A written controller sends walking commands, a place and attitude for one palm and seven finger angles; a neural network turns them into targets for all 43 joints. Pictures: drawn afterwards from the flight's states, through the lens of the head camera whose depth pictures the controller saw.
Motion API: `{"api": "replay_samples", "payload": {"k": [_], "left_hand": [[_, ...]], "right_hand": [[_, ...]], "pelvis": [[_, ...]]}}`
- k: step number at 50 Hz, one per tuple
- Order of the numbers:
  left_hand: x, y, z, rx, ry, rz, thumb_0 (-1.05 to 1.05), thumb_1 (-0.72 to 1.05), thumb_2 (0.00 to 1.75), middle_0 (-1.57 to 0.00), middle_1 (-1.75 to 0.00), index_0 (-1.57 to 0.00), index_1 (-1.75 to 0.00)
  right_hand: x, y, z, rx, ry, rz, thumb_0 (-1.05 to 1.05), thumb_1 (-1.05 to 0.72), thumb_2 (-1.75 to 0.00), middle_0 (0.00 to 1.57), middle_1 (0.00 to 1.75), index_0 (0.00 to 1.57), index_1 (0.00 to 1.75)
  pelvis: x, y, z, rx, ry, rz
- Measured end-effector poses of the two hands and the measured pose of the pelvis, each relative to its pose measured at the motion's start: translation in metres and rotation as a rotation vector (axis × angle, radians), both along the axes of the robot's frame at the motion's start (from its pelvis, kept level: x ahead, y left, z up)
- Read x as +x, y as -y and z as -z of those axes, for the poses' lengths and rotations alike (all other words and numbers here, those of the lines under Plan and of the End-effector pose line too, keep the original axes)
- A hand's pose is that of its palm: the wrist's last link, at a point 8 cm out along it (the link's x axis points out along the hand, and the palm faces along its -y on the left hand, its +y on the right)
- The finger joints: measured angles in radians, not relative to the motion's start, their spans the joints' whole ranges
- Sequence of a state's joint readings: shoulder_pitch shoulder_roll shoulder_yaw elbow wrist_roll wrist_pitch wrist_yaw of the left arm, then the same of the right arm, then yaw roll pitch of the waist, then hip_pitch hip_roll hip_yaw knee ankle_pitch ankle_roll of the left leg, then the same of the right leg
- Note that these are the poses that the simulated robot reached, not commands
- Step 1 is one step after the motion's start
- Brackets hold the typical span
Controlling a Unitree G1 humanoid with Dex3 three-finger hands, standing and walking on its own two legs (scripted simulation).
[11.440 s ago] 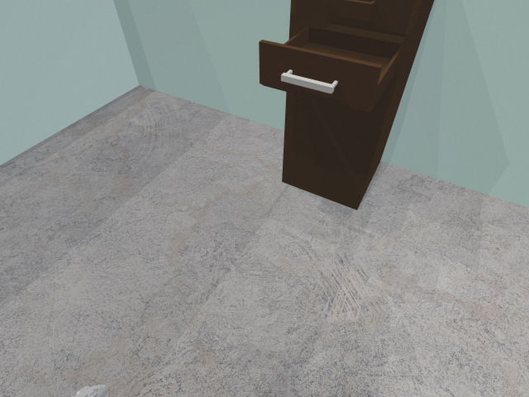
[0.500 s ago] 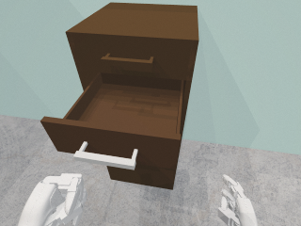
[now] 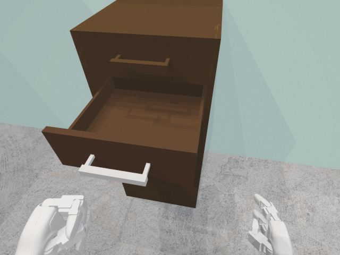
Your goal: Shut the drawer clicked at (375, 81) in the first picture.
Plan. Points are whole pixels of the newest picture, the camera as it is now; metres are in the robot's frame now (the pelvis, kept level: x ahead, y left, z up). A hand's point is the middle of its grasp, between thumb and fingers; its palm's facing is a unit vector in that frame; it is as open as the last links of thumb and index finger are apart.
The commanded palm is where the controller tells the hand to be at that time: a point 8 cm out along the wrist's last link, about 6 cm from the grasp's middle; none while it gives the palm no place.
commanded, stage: bring the fist close to the handle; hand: left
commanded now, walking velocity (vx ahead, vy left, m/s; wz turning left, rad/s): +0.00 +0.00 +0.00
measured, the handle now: (115, 168) +0.31 +0.17 +0.05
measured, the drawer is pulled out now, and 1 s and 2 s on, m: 0.27 0.27 0.26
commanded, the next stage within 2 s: push the drawer shut in 1.20 s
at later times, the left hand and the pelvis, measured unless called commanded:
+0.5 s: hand (107, 218) +0.18 +0.15 +0.07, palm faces -0.10 -0.99 -0.05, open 3.2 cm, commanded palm +0.15 +0.21 +0.08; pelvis +0.00 +0.01 -0.02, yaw -1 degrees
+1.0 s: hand (111, 208) +0.21 +0.15 +0.05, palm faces -0.09 -0.99 -0.05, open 3.3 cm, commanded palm +0.19 +0.21 +0.05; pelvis +0.01 +0.02 -0.04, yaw -1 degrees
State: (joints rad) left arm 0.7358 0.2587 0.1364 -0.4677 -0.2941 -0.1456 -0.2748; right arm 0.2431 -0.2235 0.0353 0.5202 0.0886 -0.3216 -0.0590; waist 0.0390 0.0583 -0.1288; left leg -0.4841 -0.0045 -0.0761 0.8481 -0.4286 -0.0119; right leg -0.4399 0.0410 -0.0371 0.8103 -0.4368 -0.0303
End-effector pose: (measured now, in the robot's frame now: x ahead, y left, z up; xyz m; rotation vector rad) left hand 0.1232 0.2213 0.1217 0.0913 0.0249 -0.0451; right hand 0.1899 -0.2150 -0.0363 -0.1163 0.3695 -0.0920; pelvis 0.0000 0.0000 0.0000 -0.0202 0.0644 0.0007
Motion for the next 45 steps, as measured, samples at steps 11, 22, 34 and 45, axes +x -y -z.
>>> {"api": "replay_samples", "payload": {"k": [11, 22, 34, 45], "left_hand": [[0.023, 0.013, 0.019, -0.025, -0.007, 0.053, 0.01, 0.90, 0.90, -1.40, -1.60, -1.40, -1.60], [0.036, 0.018, 0.039, -0.047, -0.015, 0.048, 0.01, 0.90, 0.90, -1.39, -1.60, -1.40, -1.60], [0.053, 0.017, 0.062, -0.054, -0.017, 0.049, 0.01, 0.90, 0.90, -1.39, -1.60, -1.40, -1.60], [0.071, 0.017, 0.083, -0.047, -0.029, 0.062, 0.01, 0.90, 0.90, -1.39, -1.60, -1.39, -1.60]], "right_hand": [[-0.018, 0.013, 0.017, -0.034, -0.092, 0.047, 0.01, -0.90, -0.90, 0.20, 0.30, 0.21, 0.30], [-0.019, 0.004, 0.034, -0.032, -0.168, 0.040, 0.01, -0.90, -0.90, 0.20, 0.30, 0.21, 0.30], [-0.016, -0.003, 0.050, -0.035, -0.228, 0.031, 0.01, -0.90, -0.90, 0.20, 0.30, 0.21, 0.30], [-0.024, 0.003, 0.062, -0.057, -0.296, 0.052, 0.01, -0.90, -0.90, 0.20, 0.30, 0.21, 0.30]], "pelvis": [[0.000, -0.006, 0.005, 0.005, -0.035, 0.007], [0.003, -0.014, 0.016, 0.005, -0.082, 0.010], [0.004, -0.017, 0.028, -0.003, -0.132, 0.011], [0.003, -0.017, 0.038, -0.004, -0.169, 0.020]]}}
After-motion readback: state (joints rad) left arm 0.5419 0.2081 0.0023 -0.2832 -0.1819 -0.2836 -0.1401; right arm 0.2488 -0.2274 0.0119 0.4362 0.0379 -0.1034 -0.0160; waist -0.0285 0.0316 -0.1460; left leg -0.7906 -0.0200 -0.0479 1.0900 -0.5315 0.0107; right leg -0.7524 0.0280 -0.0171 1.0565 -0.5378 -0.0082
